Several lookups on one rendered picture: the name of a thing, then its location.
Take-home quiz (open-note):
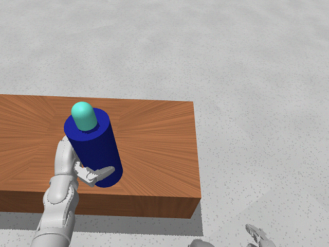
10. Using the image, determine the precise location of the left robot hand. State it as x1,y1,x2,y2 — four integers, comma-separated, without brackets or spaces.
54,135,115,187

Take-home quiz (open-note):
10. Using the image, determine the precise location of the bottle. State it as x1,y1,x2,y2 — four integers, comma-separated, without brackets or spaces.
64,101,123,188

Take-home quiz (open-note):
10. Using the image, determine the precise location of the right robot hand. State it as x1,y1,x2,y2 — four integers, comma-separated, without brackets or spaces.
246,224,276,247

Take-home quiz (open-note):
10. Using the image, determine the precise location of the left robot arm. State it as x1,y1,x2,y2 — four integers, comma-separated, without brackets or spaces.
30,174,79,247

